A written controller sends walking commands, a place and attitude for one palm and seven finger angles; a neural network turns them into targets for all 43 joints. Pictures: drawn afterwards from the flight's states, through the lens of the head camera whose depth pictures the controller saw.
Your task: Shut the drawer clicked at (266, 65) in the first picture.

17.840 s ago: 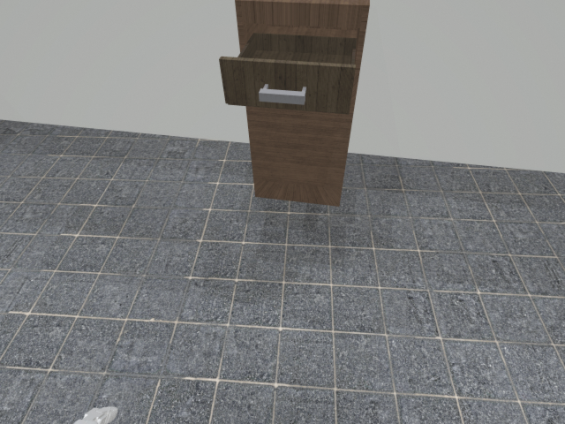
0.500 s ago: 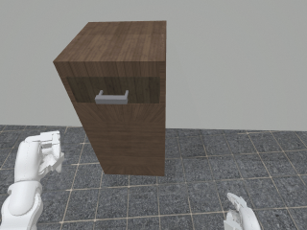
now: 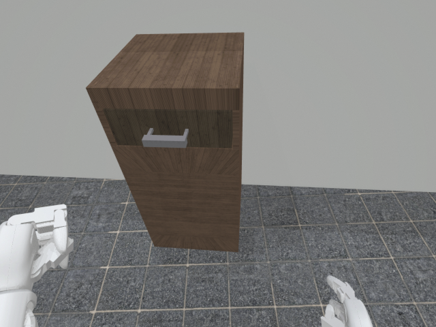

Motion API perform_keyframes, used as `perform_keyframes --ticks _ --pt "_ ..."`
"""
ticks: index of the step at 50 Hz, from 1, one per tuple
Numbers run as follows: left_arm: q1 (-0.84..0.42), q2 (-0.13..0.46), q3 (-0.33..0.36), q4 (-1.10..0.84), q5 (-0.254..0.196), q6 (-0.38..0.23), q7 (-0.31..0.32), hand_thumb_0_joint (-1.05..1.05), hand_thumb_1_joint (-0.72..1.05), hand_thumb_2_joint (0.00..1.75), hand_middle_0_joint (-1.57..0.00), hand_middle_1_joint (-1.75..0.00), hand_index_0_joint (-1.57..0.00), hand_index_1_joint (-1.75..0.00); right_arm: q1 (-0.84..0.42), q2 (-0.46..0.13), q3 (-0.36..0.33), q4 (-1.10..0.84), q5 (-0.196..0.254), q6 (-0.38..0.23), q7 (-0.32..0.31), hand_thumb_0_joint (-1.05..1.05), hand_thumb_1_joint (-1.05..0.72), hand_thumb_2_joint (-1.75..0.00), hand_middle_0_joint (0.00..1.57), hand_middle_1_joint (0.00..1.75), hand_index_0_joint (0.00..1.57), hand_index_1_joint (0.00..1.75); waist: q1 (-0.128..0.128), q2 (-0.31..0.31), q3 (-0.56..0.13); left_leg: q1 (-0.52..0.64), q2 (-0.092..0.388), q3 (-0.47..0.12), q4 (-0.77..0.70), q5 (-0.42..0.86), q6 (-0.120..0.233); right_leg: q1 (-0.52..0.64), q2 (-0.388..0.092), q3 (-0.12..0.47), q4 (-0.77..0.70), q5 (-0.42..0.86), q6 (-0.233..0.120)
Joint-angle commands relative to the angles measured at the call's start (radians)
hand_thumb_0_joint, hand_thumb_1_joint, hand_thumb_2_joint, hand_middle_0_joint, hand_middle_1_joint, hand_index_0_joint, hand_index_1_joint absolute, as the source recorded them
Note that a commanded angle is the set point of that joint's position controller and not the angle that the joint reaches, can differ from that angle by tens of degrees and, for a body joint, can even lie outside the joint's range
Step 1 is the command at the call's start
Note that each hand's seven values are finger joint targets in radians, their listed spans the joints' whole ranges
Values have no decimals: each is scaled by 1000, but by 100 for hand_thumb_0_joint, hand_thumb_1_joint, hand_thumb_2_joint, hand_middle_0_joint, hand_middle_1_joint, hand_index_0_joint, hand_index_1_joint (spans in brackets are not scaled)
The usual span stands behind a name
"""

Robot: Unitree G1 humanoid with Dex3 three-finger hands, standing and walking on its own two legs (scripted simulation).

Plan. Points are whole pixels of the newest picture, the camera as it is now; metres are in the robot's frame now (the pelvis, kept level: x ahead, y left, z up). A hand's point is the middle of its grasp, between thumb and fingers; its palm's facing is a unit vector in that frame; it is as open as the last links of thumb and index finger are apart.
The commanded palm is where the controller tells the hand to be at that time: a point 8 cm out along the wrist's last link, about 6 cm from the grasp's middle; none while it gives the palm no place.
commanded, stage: step back with the hand held close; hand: left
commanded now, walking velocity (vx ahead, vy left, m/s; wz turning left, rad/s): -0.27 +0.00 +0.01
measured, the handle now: (166, 136) +0.63 +0.25 -0.01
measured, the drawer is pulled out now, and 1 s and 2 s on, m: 0.00 0.00 0.00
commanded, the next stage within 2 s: stop stepping back and stand still in 1.24 s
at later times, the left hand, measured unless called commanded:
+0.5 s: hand (38, 254) +0.16 +0.27 +0.15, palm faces +0.30 -0.81 -0.51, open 3.2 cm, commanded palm +0.10 +0.31 +0.17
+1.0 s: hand out of the picture +0.08 +0.30 +0.17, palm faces +0.40 -0.77 -0.50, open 3.2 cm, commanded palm +0.00 +0.33 +0.17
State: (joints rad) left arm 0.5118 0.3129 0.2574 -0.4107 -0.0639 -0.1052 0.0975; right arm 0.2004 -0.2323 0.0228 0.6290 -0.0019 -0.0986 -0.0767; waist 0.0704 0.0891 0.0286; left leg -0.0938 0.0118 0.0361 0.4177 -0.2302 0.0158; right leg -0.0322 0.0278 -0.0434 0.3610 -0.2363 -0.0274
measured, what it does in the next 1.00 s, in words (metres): walks backwards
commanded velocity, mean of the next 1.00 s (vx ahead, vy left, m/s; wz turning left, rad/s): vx -0.30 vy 0.00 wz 0.02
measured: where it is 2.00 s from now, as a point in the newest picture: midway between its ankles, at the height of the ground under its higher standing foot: outside the picture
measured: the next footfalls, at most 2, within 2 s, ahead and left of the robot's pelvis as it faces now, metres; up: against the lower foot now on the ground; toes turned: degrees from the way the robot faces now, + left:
right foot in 1.06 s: -0.21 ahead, -0.02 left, +0.00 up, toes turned -2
left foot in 1.56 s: -0.21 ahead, +0.19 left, +0.00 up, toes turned +2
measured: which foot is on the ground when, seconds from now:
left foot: down 0.00-1.00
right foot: down 0.00-0.86, up 0.88-1.00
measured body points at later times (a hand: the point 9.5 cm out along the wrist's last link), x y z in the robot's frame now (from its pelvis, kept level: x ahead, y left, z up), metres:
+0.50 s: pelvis -0.04 +0.03 -0.01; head -0.02 +0.03 +0.44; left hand +0.13 +0.31 +0.18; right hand +0.14 -0.21 -0.09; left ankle +0.00 +0.11 -0.74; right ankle -0.02 -0.10 -0.74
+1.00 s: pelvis -0.11 +0.05 -0.02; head -0.09 +0.07 +0.43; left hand +0.05 +0.34 +0.19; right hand +0.05 -0.19 -0.09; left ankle +0.00 +0.11 -0.74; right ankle -0.17 -0.09 -0.72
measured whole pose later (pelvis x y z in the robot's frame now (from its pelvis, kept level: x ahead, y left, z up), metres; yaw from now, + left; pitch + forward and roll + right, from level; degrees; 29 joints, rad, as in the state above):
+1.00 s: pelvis -0.11 +0.05 -0.02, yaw +2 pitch +2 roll -4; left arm 0.59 0.43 0.43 -0.60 0.01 -0.28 0.14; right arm 0.25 -0.19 -0.01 0.57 -0.01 -0.08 -0.08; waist -0.02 0.03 0.01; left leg -0.48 0.00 0.03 0.54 -0.09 0.10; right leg -0.29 0.08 0.01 0.75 -0.34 0.02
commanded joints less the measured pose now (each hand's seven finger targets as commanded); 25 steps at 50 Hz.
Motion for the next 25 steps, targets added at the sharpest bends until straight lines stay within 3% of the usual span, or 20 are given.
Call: perform_keyframes --ticks 1,2,3,5,7,10,14,17,18,20,23,25 --pt "-189 322 273 -329 -2 -118 29 0 90 90 -140 -160 -140 -160 -134 -115 -34 -204 5 -50 -3 0 -90 -90 20 30 20 30 -47 -68 36 -31 21 -46 -17 66 38 -202 -84 178 -136 153 4" --pt "-81 249 229 -220 2 -121 22 0 90 90 -140 -160 -140 -160 -125 -94 -38 -173 -2 -32 -2 0 -90 -90 20 30 20 30 -54 -124 36 -27 21 -51 8 71 39 -220 -105 173 -140 170 2" --pt "-73 252 227 -227 4 -127 19 0 90 90 -140 -160 -140 -160 -132 -96 -43 -183 -4 -22 1 0 -90 -90 20 30 20 30 -51 -124 37 -32 16 -53 4 92 36 -220 -107 167 -140 203 2" --pt "-5 189 174 -195 9 -126 12 0 90 90 -140 -160 -140 -160 -121 -103 -51 -188 -3 -1 7 0 -90 -90 20 30 20 30 -60 -94 -11 -27 31 -40 4 146 31 -202 -110 141 -101 248 9" --pt "44 175 165 -198 8 -129 10 0 90 90 -140 -160 -140 -160 -115 -111 -61 -196 -1 15 9 0 -90 -90 20 30 20 30 -61 -46 -81 -17 43 -34 -7 217 33 -162 -107 122 -57 313 17" --pt "97 205 196 -243 9 -136 14 0 90 90 -140 -160 -140 -160 -120 -110 -70 -218 1 33 6 0 -90 -90 20 30 20 30 -54 -50 -178 -6 57 -41 -17 350 33 -106 -88 81 8 386 26" --pt "152 253 251 -303 2 -141 25 0 90 90 -140 -160 -140 -160 -130 -99 -77 -247 6 53 -1 0 -90 -90 20 30 20 30 -44 -81 -247 -22 64 -53 0 462 31 -74 -81 73 62 470 32" --pt "150 249 245 -326 0 -141 28 0 90 90 -140 -160 -140 -160 -122 -100 -81 -256 9 62 -5 0 -90 -90 20 30 20 30 -51 -71 -226 -59 69 -60 -4 437 30 -95 -75 77 77 441 35" --pt "144 253 246 -346 2 -143 30 0 90 90 -140 -160 -140 -160 -126 -108 -81 -257 7 60 -8 0 -90 -90 20 30 20 30 -50 -28 -221 -74 74 -70 -12 436 32 -96 -68 77 89 416 35" --pt "153 241 240 -328 6 -141 34 0 90 90 -140 -160 -140 -160 -116 -105 -80 -255 6 57 -10 0 -90 -90 20 30 20 30 -51 -16 -198 -104 85 -78 -31 394 33 -108 -57 70 105 353 39" --pt "130 230 227 -337 13 -145 35 0 90 90 -140 -160 -140 -160 -116 -117 -83 -257 5 48 -13 0 -90 -90 20 30 20 30 -55 8 -162 -202 100 -101 -71 229 47 -89 -44 77 129 265 40" --pt "124 220 222 -310 18 -147 37 0 90 90 -140 -160 -140 -160 -113 -117 -82 -255 8 41 -12 0 -90 -90 20 30 20 30 -61 -12 -118 -286 108 -108 -98 49 58 -82 -45 89 136 207 40"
